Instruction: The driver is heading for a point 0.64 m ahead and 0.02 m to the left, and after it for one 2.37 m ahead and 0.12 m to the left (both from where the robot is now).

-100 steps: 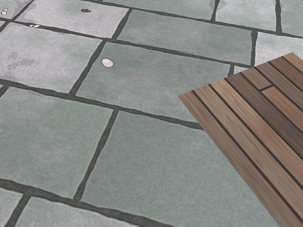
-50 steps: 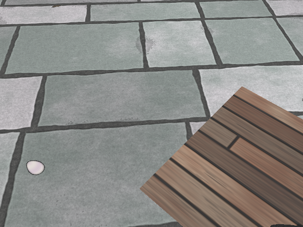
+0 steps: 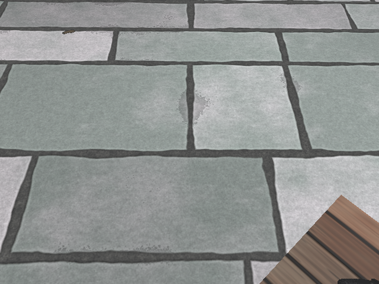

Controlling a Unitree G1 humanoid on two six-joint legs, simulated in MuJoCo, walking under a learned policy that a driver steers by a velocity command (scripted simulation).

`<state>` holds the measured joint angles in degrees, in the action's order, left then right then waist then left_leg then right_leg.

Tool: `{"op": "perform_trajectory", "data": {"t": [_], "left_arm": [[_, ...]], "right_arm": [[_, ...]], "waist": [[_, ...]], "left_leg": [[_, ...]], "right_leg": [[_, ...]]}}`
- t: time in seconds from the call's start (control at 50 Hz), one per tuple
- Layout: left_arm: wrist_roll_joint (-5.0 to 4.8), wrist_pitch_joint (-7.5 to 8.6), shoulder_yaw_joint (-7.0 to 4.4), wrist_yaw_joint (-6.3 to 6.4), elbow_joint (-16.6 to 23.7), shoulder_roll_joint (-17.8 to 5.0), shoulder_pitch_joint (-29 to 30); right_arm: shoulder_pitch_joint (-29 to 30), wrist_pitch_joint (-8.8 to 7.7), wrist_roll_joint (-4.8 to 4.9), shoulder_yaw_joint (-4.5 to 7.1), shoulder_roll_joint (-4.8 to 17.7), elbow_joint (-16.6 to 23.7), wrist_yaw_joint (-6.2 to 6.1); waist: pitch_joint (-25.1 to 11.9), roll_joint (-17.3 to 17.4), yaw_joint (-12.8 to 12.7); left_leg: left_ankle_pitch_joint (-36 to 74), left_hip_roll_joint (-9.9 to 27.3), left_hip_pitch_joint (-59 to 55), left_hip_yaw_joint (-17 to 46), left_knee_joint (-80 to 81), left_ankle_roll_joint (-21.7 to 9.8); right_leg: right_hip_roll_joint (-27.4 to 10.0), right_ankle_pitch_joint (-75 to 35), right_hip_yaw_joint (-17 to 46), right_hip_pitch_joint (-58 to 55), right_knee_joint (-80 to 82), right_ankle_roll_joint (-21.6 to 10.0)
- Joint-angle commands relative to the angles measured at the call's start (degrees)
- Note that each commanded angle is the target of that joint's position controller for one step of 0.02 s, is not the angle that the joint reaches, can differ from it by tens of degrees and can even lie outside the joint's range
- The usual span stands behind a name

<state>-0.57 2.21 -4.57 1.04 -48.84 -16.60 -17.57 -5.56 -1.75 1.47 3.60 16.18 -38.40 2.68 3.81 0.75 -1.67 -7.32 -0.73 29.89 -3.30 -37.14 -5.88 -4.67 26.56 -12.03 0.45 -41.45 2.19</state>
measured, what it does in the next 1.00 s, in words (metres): walks ahead: right foot, then left foot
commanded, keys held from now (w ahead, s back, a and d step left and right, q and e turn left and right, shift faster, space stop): w+q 0.32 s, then w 0.38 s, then no key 0.08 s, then e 0.22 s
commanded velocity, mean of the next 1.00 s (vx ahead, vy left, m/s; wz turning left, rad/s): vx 0.43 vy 0.00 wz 0.26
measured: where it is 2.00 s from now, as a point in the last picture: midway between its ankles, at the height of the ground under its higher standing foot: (181, 244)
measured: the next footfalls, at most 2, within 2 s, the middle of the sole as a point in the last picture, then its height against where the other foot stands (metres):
right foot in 0.46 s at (226, 279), level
left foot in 0.94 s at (143, 227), level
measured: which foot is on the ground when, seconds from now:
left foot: down 0.00-0.46, up 0.48-0.92, down 0.94-1.00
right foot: up 0.00-0.44, down 0.46-0.94, up 0.96-1.00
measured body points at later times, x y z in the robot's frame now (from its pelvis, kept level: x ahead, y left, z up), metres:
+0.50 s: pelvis +0.29 -0.02 +0.01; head +0.31 -0.01 +0.46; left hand +0.44 +0.28 -0.06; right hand +0.40 -0.29 -0.10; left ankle +0.12 +0.07 -0.69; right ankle +0.42 -0.10 -0.71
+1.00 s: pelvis +0.51 +0.06 +0.02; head +0.54 +0.09 +0.46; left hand +0.45 +0.34 -0.12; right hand +0.79 -0.10 -0.05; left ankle +0.59 +0.20 -0.71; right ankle +0.42 -0.10 -0.67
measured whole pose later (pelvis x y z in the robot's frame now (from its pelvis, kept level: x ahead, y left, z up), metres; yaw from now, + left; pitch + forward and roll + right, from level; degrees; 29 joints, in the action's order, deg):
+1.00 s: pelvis +0.51 +0.06 +0.02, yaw +13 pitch +2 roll -1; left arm -1.1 2.2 -2.5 0.5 -49.6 -16.7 -20.0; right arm -1.3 -3.9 -1.7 1.8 14.2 -36.5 0.3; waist 2.7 -0.2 -4.8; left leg -4.3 0.4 26.5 0.3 -29.1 -1.1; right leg 2.4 31.8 4.2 13.7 -49.3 1.3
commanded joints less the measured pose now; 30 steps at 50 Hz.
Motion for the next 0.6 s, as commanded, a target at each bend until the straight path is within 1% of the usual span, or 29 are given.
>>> {"op": "perform_trajectory", "data": {"t": [0.02, 0.04, 0.06, 0.08, 0.1, 0.12, 0.16, 0.2, 0.24, 0.28, 0.32, 0.36, 0.4, 0.42, 0.44, 0.46, 0.48, 0.5, 0.52, 0.54, 0.56, 0.58, 0.6], "left_arm": [[-0.6, 4.61, -0.05, -1.06, 8.4, -6.8, 2.0], [-2.38, 5.59, -0.32, -1.54, 9.9, -8.1, 6.6], [-1.59, 6.06, -0.05, -1.21, 9.9, -7.0, 7.4], [0.26, 5.83, -0.44, -0.68, 9.2, -7.3, 7.8], [0.66, 5.26, -0.66, -0.74, 9.2, -7.5, 6.5], [1.01, 4.62, -0.79, -0.78, 9.1, -7.5, 5.6], [1.41, 3.58, -0.45, -0.75, 9.1, -5.9, 5.9], [1.53, 3.09, 0.08, -0.63, 10.4, -4.6, 10.1], [1.39, 3.19, 0.63, -0.82, 11.5, -3.5, 14.3], [0.9, 3.56, 0.91, -1.28, 12.3, -3.2, 18.0], [0.36, 4.05, 0.8, -1.76, 13.2, -3.9, 20.7], [0.24, 4.62, 0.54, -2.41, 13.3, -4.9, 20.9], [0.34, 5.2, 0.15, -2.85, 13.0, -5.9, 19.7], [0.34, 5.43, -0.11, -2.84, 12.7, -6.4, 18.0], [0.56, 5.69, -0.66, -2.63, 11.6, -7.1, 14.2], [1.13, 5.97, -1.48, -2.29, 10.4, -8.8, 8.3], [1.71, 5.95, -2.26, -2.02, 9.6, -12.2, -0.1], [1.38, 5.15, -3.33, -2.7, 6.5, -15.3, -5.1], [-0.42, 5.03, -1.95, -3.05, 6.9, -9.7, -4.3], [-0.41, 4.66, -1.07, -2.83, 7.3, -6.9, -1.4], [0.32, 4.3, -0.55, -2.71, 7.8, -6.2, 1.3], [0.71, 4.05, -0.17, -2.57, 7.6, -5.4, 2.8], [1.23, 4.13, 0.2, -2.39, 7.4, -4.9, 3.4]], "right_arm": [[-17.8, -0.82, -0.21, 4.31, 14.1, 1.5, -0.67], [-16.6, -1.57, -0.66, 3.49, 11.0, 1.0, -0.6], [-13.4, -2.08, -0.51, 3.1, 9.9, 1.0, -0.53], [-10.1, -2.2, -0.6, 2.44, 7.6, 1.5, -0.76], [-8.4, -2.29, -1.36, 2.23, 7.6, 2.5, -1.08], [-7.7, -2.37, -1.38, 2.26, 7.5, 3.0, -1.27], [-8.3, -2.55, -1.0, 2.5, 8.4, 2.6, -1.9], [-9.9, -2.41, -0.68, 2.83, 9.7, 2.0, -2.68], [-11.1, -2.02, -0.4, 2.92, 10.0, 1.4, -3.19], [-12.5, -1.66, -0.28, 2.99, 10.1, 0.8, -3.48], [-14.3, -1.38, -0.05, 3.09, 10.3, -0.1, -3.58], [-15.4, -1.15, -0.06, 2.8, 9.2, -0.9, -3.73], [-15.8, -0.97, -0.34, 2.7, 8.8, -1.5, -3.87], [-15.6, -0.82, -0.47, 2.74, 8.8, -1.7, -3.83], [-14.9, -0.7, -0.51, 2.51, 8.2, -1.6, -3.73], [-14.6, -0.77, -0.83, 1.76, 6.3, -1.3, -3.5], [-16.7, -0.93, -1.85, 0.63, 3.8, -0.4, -3.52], [-24.2, -1.5, 0.26, -0.08, 1.5, -0.1, -3.54], [-21.5, -1.71, 0.79, 0.74, 7.1, -1.2, -3.69], [-14.7, -1.75, 0.58, 1.35, 9.3, -0.2, -3.6], [-11.1, -1.85, -0.19, 1.15, 8.6, 0.6, -3.59], [-9.0, -2.19, -1.02, 1.16, 7.7, 1.4, -3.35], [-9.3, -2.34, -1.05, 1.11, 6.8, 1.5, -3.04]], "waist": [[-24.1, 8.0, 8.4], [-16.5, 5.2, 8.5], [-10.4, -0.4, 5.6], [-8.1, -1.8, 3.7], [-7.3, 1.1, 1.9], [-7.0, 1.1, 1.2], [-6.3, 0.5, 0.7], [-4.5, 0.8, 1.9], [-3.9, 2.4, 3.6], [-3.5, 3.6, 5.1], [-3.1, 4.1, 6.1], [-3.4, 4.7, 6.2], [-3.3, 5.8, 5.5], [-3.3, 6.8, 4.5], [-4.7, 6.9, 2.3], [-9.5, 5.8, -0.6], [-18.0, -1.9, -2.9], [-21.8, -20.7, -0.2], [-16.3, -12.8, -2.0], [-9.2, -7.5, -3.0], [-5.8, -3.7, -2.0], [-3.4, -2.8, -1.1], [-3.4, -4.6, 0.2]], "left_leg": [[-15.5, 19.8, -51.7, 50.8, 21.1, -18.0], [-12.4, 18.1, -46.3, 41.9, 21.0, -15.0], [-4.9, 15.3, -37.4, 34.5, 20.8, -12.8], [1.0, 12.9, -31.3, 29.0, 21.3, -10.9], [6.8, 12.3, -26.4, 27.6, 22.2, -11.5], [10.3, 11.5, -24.2, 26.3, 23.1, -11.8], [14.1, 10.0, -20.2, 22.3, 24.0, -11.6], [14.4, 8.4, -18.0, 19.7, 24.5, -10.5], [10.0, 6.2, -16.6, 17.9, 24.1, -8.3], [5.3, 5.5, -15.7, 18.2, 23.7, -6.9], [2.8, 6.4, -16.6, 20.5, 22.5, -6.4], [1.6, 8.1, -20.7, 22.6, 19.8, -6.0], [3.4, 9.9, -23.9, 24.9, 17.2, -5.4], [6.1, 10.3, -24.8, 25.5, 15.7, -4.9], [11.6, 8.9, -25.0, 24.8, 12.2, -4.0], [15.1, 5.9, -23.2, 22.5, 3.7, -2.4], [3.7, 1.5, -14.6, 18.2, -12.4, -0.1], [-24.7, -6.0, 5.3, 12.8, -29.3, 3.9], [-24.9, -2.5, 12.5, 15.8, -35.5, 4.1], [-19.7, -0.5, 14.5, 14.5, -36.4, 3.9], [-15.8, 1.6, 13.2, 12.2, -34.8, 4.0], [-12.9, 3.4, 12.4, 11.2, -31.4, 4.2], [-11.0, 5.1, 9.6, 10.6, -28.9, 4.3]], "right_leg": [[6.0, 6.1, 18.5, 42.4, -41.0, -1.3], [3.5, 1.7, 18.0, 45.3, -38.9, -2.8], [0.8, -2.9, 17.7, 43.7, -32.8, -3.3], [-1.1, -5.8, 17.4, 40.2, -27.4, -3.3], [-1.7, -7.5, 17.7, 36.5, -25.7, -2.7], [-1.9, -8.1, 17.6, 34.8, -23.6, -1.8], [-1.4, -10.5, 16.2, 33.6, -18.5, 0.0], [-0.4, -16.7, 15.4, 34.7, -10.5, 1.6], [1.2, -24.6, 15.3, 32.7, -1.3, 2.2], [3.0, -30.1, 15.1, 29.9, 5.8, 2.2], [4.1, -31.8, 15.6, 28.3, 9.3, 1.8], [3.9, -31.2, 16.5, 28.2, 12.1, 0.7], [3.6, -27.5, 16.4, 27.0, 13.3, -1.0], [3.8, -25.0, 15.7, 25.1, 13.9, -2.1], [4.8, -24.3, 14.1, 19.8, 16.4, -3.6], [2.3, -24.8, 15.8, 9.8, 16.1, -6.1], [-7.2, -24.4, 26.9, -5.8, 14.2, -10.6], [-17.0, -8.6, 53.2, -19.6, 22.0, -19.3], [-16.9, 4.7, 56.6, -17.1, 25.2, -18.1], [-14.8, 3.2, 48.0, -10.6, 25.9, -15.8], [-12.5, -3.4, 41.7, -4.3, 26.8, -14.8], [-10.7, -8.9, 37.8, 0.2, 28.1, -14.9], [-9.1, -13.8, 34.6, 3.0, 29.1, -14.5]]}}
